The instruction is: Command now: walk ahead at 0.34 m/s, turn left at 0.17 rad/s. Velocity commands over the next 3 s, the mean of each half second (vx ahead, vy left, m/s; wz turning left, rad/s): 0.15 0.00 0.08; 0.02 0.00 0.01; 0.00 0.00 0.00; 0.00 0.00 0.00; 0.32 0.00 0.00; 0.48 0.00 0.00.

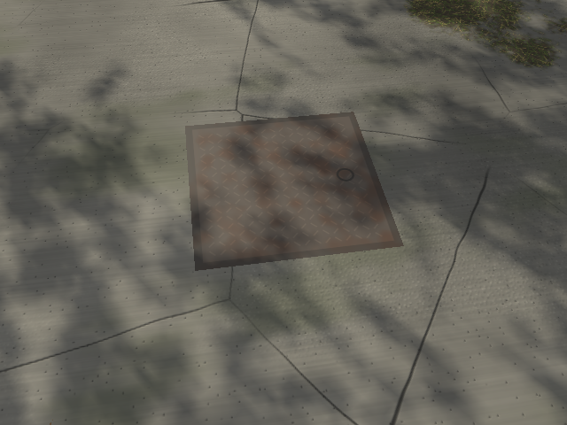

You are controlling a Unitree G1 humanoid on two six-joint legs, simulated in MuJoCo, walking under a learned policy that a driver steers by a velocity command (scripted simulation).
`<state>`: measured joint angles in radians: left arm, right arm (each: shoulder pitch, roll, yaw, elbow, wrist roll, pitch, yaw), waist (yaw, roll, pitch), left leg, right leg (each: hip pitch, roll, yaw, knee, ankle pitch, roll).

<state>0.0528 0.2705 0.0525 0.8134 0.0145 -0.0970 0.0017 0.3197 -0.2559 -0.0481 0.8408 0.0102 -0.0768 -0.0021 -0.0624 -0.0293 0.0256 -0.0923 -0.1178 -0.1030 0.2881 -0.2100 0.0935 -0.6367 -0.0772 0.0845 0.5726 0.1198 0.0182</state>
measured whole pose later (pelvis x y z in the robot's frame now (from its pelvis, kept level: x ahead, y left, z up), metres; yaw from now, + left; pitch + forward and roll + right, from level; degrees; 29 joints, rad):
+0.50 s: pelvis +0.16 -0.03 -0.01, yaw +2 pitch +0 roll -1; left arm 0.14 0.22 0.02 0.93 0.01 -0.01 0.00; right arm 0.26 -0.24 -0.04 0.88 -0.02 0.02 -0.04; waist 0.00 0.00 0.01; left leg -0.28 0.04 -0.04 0.56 -0.28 -0.03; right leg -0.32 0.03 -0.02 0.48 -0.16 -0.02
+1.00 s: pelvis +0.20 -0.01 -0.01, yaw +1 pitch -1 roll +0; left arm 0.13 0.23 0.03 1.07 0.00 0.02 0.03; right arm 0.24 -0.21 -0.03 1.00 0.00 -0.01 -0.03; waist 0.00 0.00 0.03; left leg -0.17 0.01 -0.01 0.52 -0.33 -0.01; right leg -0.25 -0.01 0.01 0.52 -0.24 0.01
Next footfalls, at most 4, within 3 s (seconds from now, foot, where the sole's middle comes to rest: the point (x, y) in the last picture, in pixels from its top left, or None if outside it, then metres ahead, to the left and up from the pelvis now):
0.12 right None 0.26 -0.14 -0.78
0.42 left None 0.20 0.11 -0.78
2.68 left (226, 358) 0.65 0.11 -0.78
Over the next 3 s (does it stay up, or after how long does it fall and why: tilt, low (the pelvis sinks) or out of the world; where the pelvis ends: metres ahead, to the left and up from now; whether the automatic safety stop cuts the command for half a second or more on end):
stays up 0.63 0.03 0.00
